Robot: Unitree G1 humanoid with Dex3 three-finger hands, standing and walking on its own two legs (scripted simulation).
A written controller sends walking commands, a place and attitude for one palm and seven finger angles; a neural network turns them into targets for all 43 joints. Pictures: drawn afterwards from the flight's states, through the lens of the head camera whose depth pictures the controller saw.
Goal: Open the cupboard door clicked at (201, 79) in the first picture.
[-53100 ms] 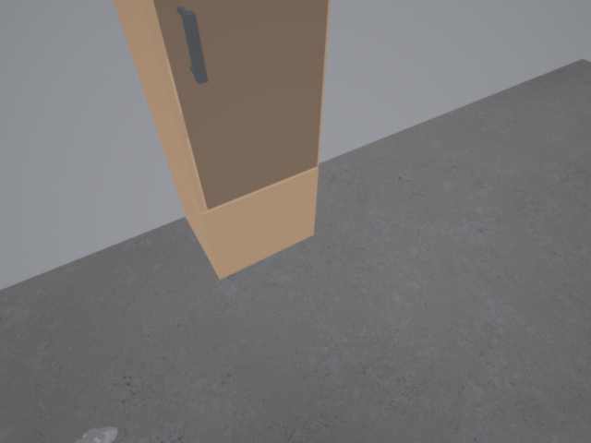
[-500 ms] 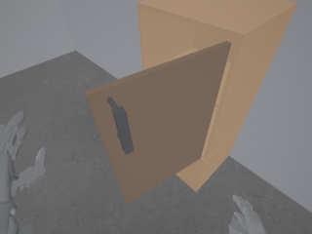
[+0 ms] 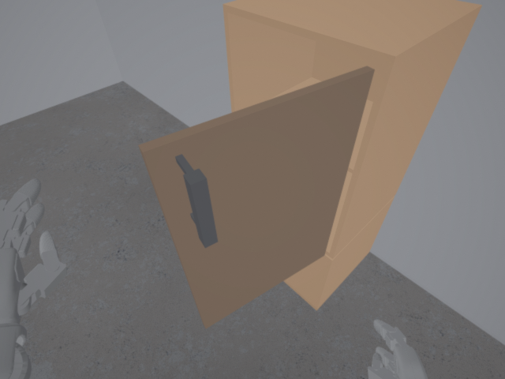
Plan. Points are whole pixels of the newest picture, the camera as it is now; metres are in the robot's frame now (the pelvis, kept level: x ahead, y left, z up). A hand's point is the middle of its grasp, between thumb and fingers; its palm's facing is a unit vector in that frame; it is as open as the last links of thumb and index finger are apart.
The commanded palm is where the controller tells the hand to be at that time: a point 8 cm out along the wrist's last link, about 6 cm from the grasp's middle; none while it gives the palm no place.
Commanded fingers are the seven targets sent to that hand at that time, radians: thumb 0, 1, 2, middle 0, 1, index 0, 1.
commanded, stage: step back with the hand held close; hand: left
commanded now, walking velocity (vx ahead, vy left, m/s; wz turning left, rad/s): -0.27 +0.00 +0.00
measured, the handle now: (195, 202) +0.31 +0.13 +0.15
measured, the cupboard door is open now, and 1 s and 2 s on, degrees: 78 78 78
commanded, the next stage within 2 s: stop stepping back and stand still in 1.12 s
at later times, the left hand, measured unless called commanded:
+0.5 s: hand (36, 296) +0.16 +0.27 +0.15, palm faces +0.39 -0.75 -0.53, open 7.4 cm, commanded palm +0.09 +0.31 +0.17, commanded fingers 0.00 0.90 0.90 -0.20 -0.30 -0.20 -0.30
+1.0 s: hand out of the picture +0.07 +0.27 +0.17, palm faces +0.47 -0.78 -0.42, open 7.4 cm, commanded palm +0.01 +0.30 +0.17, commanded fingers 0.00 0.90 0.90 -0.20 -0.30 -0.20 -0.30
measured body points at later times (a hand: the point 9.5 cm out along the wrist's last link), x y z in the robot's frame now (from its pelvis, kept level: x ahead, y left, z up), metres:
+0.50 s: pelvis -0.05 +0.02 -0.02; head -0.03 +0.02 +0.43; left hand +0.13 +0.31 +0.18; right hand +0.11 -0.24 -0.10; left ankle -0.05 +0.09 -0.74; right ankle +0.02 -0.11 -0.74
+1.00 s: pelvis -0.14 +0.00 +0.00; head -0.11 +0.02 +0.45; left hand +0.04 +0.31 +0.19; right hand +0.02 -0.22 -0.09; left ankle -0.06 +0.10 -0.74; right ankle -0.22 -0.13 -0.69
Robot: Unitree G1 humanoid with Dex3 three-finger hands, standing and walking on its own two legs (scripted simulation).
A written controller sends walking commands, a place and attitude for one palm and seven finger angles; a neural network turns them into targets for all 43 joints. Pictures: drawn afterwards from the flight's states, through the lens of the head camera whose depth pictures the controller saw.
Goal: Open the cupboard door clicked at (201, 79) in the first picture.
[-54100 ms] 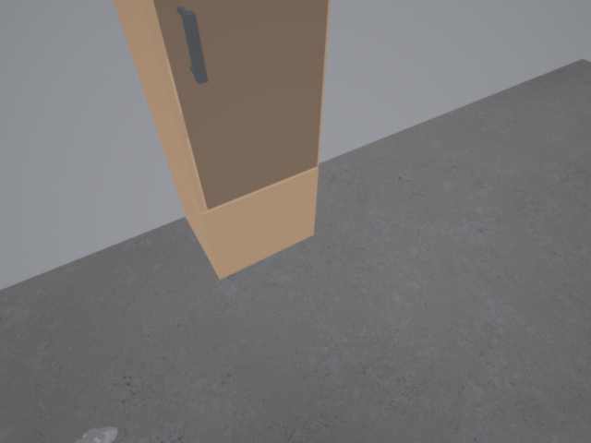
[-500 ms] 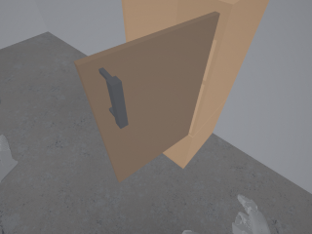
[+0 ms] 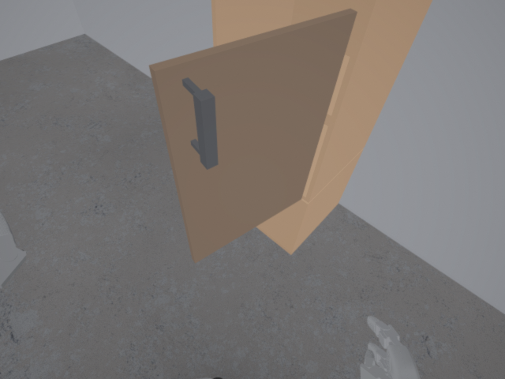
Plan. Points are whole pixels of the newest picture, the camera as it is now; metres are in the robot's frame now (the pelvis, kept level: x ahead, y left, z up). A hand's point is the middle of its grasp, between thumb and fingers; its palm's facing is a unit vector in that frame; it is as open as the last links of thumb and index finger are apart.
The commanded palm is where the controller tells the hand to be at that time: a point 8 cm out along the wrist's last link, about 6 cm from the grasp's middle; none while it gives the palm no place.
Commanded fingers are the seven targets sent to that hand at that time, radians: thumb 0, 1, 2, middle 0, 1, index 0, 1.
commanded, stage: step back with the hand held close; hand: left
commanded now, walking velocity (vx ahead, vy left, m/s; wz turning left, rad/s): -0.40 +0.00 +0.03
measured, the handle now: (199, 125) +0.45 +0.14 +0.15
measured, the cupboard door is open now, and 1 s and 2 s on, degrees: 78 78 78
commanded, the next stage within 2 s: stop stepping back and stand still in 0.12 s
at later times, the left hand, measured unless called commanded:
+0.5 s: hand out of the picture +0.10 +0.22 +0.16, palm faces +0.34 -0.80 -0.49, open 7.4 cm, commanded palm +0.03 +0.26 +0.18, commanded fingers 0.00 0.90 0.90 -0.20 -0.30 -0.20 -0.30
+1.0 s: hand out of the picture +0.03 +0.23 +0.16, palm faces +0.43 -0.76 -0.48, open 7.4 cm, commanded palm -0.03 +0.27 +0.18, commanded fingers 0.00 0.90 0.90 -0.20 -0.30 -0.20 -0.30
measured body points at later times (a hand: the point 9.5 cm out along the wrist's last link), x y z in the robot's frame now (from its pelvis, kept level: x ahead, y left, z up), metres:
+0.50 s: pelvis -0.12 -0.03 +0.00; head -0.11 -0.02 +0.45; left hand +0.07 +0.26 +0.18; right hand +0.02 -0.30 -0.07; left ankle -0.06 +0.06 -0.74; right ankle -0.16 -0.14 -0.73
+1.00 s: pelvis -0.17 -0.03 -0.01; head -0.18 -0.03 +0.44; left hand +0.00 +0.27 +0.19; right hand -0.03 -0.27 -0.10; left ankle -0.15 +0.11 -0.74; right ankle -0.16 -0.13 -0.74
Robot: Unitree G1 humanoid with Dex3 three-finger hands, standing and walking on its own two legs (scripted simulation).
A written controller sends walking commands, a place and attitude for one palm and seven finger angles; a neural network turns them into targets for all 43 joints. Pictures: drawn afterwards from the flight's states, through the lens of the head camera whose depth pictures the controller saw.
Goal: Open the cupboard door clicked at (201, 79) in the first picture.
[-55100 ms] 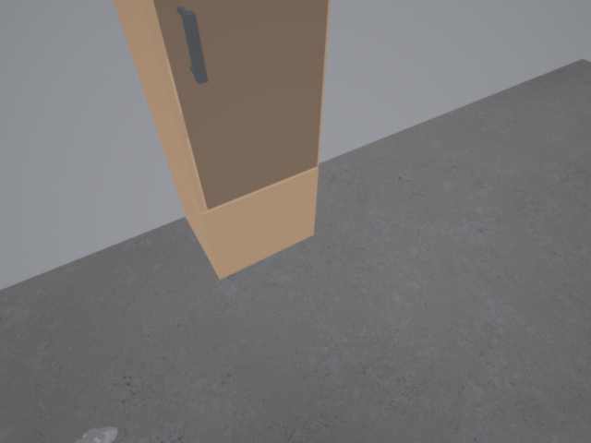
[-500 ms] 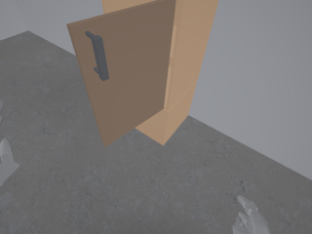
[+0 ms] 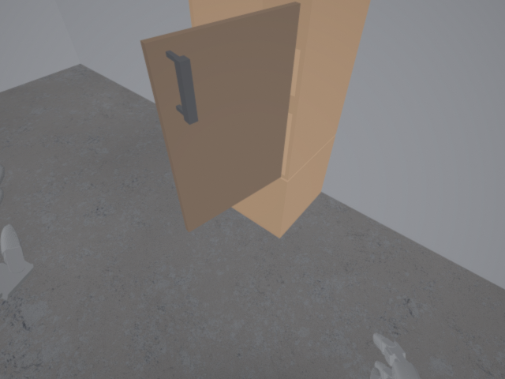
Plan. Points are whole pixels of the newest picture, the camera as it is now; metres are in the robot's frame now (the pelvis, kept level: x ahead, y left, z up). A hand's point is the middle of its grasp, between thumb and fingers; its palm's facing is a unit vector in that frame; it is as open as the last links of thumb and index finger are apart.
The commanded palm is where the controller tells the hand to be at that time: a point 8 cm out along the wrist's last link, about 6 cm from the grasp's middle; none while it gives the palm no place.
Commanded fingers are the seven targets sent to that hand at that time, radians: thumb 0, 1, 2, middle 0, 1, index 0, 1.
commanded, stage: let the arm hang, fingers relaxed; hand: left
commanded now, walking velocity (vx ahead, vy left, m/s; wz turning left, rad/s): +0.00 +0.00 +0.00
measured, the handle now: (181, 88) +0.62 +0.18 +0.16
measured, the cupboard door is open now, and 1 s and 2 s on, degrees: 78 78 78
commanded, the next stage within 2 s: look to check the result in 1.16 s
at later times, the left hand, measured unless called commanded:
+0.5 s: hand out of the picture +0.00 +0.19 -0.17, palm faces +0.09 -0.97 -0.23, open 7.0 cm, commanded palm none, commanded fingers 0.00 0.90 0.90 -0.20 -0.30 -0.20 -0.30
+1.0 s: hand out of the picture +0.04 +0.23 -0.14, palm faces +0.06 -0.95 -0.29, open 7.4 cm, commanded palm none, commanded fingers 0.00 0.90 0.90 -0.20 -0.30 -0.20 -0.30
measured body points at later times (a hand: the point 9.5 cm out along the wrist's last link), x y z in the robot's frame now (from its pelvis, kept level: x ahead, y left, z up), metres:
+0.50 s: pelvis -0.01 -0.01 +0.01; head +0.02 -0.01 +0.45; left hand -0.01 +0.24 -0.15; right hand +0.02 -0.26 -0.15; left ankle -0.01 +0.12 -0.73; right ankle +0.01 -0.09 -0.73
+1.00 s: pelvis -0.02 +0.00 +0.02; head -0.01 -0.01 +0.46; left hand +0.04 +0.28 -0.12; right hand +0.03 -0.26 -0.14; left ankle -0.01 +0.12 -0.73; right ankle +0.01 -0.09 -0.73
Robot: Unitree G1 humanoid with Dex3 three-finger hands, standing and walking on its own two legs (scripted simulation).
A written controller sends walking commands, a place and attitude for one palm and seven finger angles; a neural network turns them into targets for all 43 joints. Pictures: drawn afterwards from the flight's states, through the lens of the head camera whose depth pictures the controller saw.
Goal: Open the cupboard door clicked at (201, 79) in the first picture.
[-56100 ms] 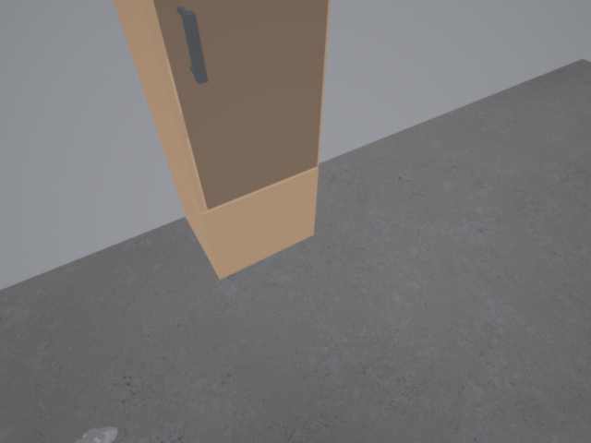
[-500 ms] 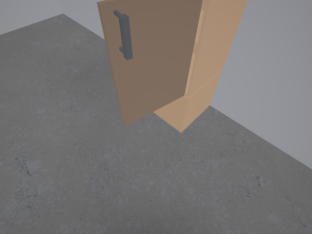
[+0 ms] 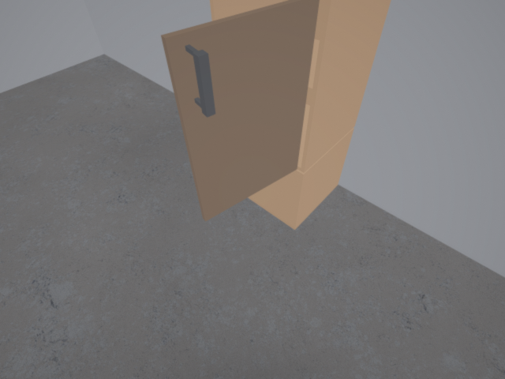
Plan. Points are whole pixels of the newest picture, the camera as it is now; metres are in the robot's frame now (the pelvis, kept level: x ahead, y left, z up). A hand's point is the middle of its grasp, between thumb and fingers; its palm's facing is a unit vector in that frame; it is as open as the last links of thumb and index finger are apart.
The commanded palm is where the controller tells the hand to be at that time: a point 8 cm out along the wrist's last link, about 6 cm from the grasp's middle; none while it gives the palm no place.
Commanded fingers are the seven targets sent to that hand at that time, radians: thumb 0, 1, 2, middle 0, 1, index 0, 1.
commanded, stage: let the arm hang, fingers relaxed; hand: left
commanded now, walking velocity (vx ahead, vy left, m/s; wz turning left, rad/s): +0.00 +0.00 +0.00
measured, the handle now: (199, 81) +0.65 +0.14 +0.15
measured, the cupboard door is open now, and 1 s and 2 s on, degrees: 78 78 78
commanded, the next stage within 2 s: look to check the result in 0.16 s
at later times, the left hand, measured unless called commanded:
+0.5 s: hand out of the picture +0.09 +0.25 -0.15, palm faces -0.02 -0.94 -0.34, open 7.4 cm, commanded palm none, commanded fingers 0.00 0.90 0.90 -0.20 -0.30 -0.20 -0.30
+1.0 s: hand out of the picture +0.12 +0.25 -0.15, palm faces -0.02 -0.94 -0.33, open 7.4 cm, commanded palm none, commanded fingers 0.00 0.90 0.90 -0.20 -0.30 -0.20 -0.30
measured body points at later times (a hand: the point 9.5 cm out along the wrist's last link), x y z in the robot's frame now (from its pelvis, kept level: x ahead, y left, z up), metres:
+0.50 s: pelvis +0.02 +0.01 +0.00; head +0.04 +0.00 +0.45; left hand +0.09 +0.30 -0.13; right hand +0.09 -0.29 -0.14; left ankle +0.02 +0.12 -0.75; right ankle +0.02 -0.10 -0.75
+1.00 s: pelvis +0.04 +0.00 +0.00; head +0.06 +0.00 +0.45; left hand +0.12 +0.30 -0.13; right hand +0.12 -0.29 -0.14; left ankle +0.02 +0.12 -0.75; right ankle +0.02 -0.10 -0.75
